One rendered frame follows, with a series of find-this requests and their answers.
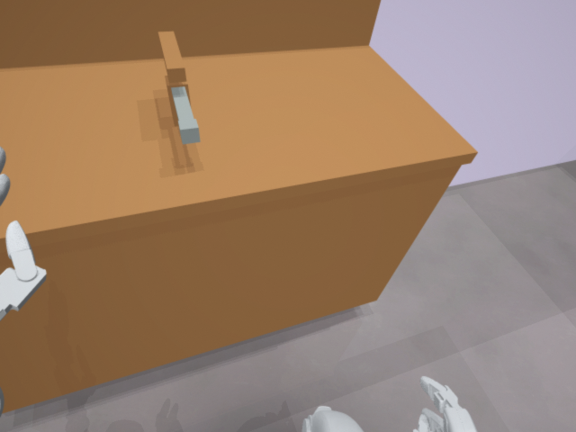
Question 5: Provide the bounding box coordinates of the robot left hand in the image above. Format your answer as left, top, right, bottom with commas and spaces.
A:
0, 147, 46, 321

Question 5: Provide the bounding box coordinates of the robot right hand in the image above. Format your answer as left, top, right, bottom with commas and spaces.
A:
413, 376, 478, 432

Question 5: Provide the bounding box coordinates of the tap lever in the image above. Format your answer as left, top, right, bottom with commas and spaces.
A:
171, 86, 201, 144

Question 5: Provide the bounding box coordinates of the robot right shin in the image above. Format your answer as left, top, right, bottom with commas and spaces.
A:
314, 406, 332, 413

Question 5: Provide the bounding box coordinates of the counter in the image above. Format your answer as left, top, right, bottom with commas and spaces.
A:
0, 0, 478, 414

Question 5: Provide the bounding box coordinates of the robot right thigh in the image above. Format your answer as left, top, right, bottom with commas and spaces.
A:
302, 410, 364, 432

